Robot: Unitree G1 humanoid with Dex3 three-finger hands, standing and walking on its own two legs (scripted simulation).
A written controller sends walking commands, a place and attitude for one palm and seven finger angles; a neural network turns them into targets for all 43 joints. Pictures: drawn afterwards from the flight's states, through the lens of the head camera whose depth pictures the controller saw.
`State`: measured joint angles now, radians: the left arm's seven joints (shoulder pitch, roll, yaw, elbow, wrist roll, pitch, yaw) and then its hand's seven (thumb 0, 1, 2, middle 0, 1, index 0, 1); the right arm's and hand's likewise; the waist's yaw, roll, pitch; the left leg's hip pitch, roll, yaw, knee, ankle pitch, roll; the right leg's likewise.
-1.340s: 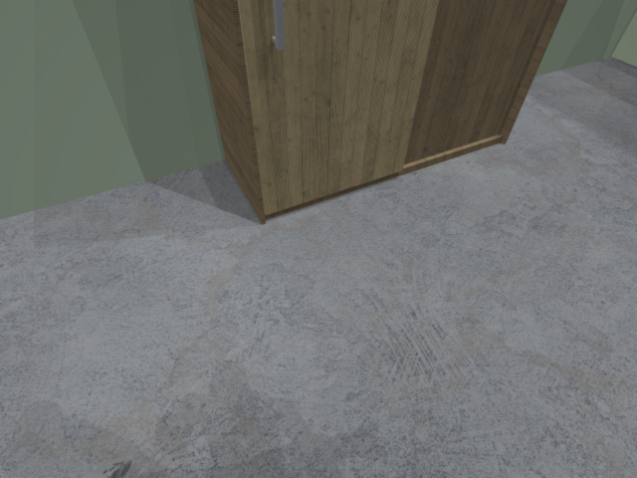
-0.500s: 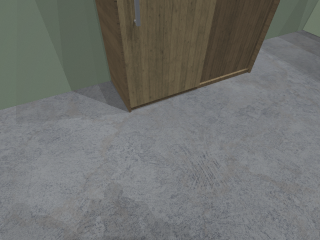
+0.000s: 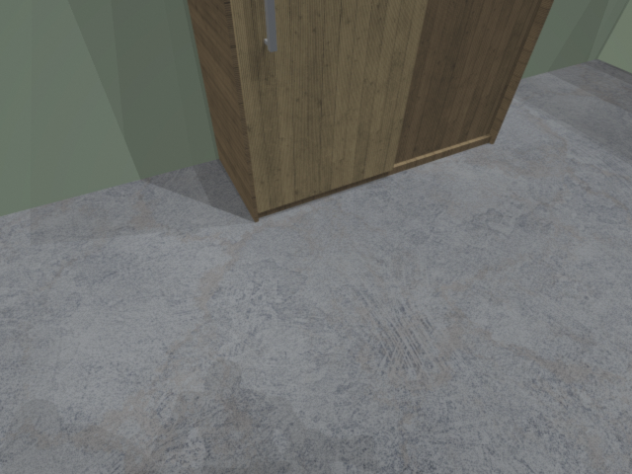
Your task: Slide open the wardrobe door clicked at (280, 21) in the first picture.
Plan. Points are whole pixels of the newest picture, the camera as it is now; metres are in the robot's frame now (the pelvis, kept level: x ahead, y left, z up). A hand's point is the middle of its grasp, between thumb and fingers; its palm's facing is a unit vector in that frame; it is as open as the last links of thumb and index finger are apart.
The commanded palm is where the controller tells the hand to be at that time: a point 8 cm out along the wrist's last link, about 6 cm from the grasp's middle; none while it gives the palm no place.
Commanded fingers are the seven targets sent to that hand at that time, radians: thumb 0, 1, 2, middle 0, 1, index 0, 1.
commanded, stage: look at it before walking up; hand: left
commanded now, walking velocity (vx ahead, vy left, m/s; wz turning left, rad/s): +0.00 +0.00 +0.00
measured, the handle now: out of the picture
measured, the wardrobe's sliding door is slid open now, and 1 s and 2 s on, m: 0.00 0.00 0.00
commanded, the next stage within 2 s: walk to a spot facing it in 0.10 s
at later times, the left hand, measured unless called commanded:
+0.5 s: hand out of the picture +0.06 +0.20 -0.18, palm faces -0.11 -0.97 -0.22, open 7.4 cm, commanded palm none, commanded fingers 0.00 0.90 0.90 -0.20 -0.30 -0.20 -0.30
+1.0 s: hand (255, 450) +0.20 +0.11 -0.18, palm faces -0.18 -0.97 -0.15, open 7.4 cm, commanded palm none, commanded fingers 0.00 0.90 0.90 -0.20 -0.30 -0.20 -0.30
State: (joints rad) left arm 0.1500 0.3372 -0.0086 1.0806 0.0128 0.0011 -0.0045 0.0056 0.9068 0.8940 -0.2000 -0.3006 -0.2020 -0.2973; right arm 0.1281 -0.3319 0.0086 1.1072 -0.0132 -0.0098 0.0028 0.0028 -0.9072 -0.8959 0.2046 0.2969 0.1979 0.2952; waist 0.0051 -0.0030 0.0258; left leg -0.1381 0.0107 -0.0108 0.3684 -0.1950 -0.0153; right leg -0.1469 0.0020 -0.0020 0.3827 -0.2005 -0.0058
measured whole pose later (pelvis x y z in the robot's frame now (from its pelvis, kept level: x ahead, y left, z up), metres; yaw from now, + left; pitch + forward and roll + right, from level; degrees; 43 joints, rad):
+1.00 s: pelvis +0.21 -0.06 -0.01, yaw -17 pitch +0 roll -2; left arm 0.44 0.13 0.03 1.08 0.03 -0.07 0.01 0.00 0.91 0.89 -0.20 -0.30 -0.20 -0.30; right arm 0.14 -0.17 -0.05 0.99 -0.03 -0.02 0.03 0.00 -0.91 -0.90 0.20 0.30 0.19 0.29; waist 0.05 0.01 0.01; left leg -0.58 0.12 0.07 0.82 -0.17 -0.04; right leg 0.02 0.07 0.02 0.31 -0.32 -0.04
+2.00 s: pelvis +0.62 -0.22 -0.01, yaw -35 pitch -1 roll -1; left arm 0.31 0.17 0.06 1.07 0.02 -0.07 0.01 -0.01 0.94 0.89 -0.20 -0.30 -0.20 -0.30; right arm 0.22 -0.19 -0.07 1.03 -0.03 -0.02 0.00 0.02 -0.95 -0.90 0.20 0.30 0.19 0.29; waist -0.02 0.03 0.01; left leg -0.58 0.18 0.06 1.00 -0.20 -0.05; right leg -0.13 0.05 -0.12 0.40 -0.26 -0.08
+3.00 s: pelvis +0.75 -0.31 -0.01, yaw -7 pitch -1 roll +2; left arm 0.21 0.17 0.03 0.89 0.02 0.01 0.02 0.01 0.91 0.89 -0.20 -0.30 -0.20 -0.30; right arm 0.21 -0.27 -0.10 0.96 -0.03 0.09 0.03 0.00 -0.91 -0.90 0.20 0.30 0.19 0.29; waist -0.03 0.03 0.08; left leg -0.49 0.05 0.02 1.08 -0.39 -0.09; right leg -0.18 -0.12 -0.20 0.50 -0.30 0.00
